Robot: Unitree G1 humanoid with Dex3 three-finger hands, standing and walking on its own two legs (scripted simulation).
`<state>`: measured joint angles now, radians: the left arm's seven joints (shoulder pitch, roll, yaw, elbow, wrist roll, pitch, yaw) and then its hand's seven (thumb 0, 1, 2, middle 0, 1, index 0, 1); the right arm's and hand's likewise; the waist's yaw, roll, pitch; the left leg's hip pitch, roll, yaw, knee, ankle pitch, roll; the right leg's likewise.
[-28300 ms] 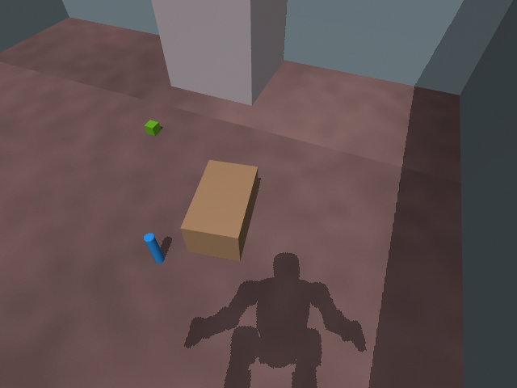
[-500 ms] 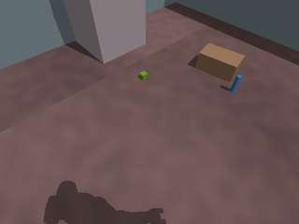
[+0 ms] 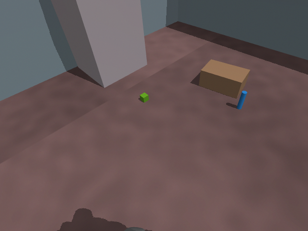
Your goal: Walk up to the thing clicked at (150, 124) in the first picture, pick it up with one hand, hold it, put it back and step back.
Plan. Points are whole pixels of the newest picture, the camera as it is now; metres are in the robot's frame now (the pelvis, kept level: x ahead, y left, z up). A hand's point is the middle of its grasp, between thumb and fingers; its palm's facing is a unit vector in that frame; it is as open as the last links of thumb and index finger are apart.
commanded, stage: walk up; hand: left
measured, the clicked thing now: (144, 97) +1.42 +0.25 -0.74
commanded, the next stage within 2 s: none
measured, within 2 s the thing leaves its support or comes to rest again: neither
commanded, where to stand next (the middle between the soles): +0.99 +0.07 m, yaw +1 degrees
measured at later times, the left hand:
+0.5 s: hand (73, 185) +0.29 +0.33 -0.15, palm faces -0.01 -0.94 -0.33, open 7.4 cm
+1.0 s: hand (96, 132) +0.50 +0.29 -0.12, palm faces +0.03 -0.92 -0.40, open 7.4 cm
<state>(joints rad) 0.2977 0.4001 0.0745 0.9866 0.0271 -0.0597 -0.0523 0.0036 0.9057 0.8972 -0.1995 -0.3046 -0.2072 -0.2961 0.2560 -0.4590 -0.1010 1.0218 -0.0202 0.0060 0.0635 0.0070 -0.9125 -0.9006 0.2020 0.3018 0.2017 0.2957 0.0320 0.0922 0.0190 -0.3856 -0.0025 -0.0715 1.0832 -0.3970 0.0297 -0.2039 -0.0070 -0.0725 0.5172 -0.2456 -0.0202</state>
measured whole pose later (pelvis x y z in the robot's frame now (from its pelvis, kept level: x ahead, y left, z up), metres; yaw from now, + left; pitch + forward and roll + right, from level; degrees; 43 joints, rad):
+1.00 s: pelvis +0.46 +0.02 +0.00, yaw +1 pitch -3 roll +0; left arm 0.33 0.37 0.04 0.88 0.00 -0.09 -0.05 0.00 0.90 0.90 -0.20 -0.31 -0.21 -0.30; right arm 0.27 -0.43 -0.06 0.85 0.00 -0.04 0.06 0.00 -0.91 -0.90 0.21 0.30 0.20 0.30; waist 0.04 0.08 0.08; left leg -0.48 0.06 -0.03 1.04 -0.32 0.03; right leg -0.22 -0.03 -0.07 0.50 -0.23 -0.03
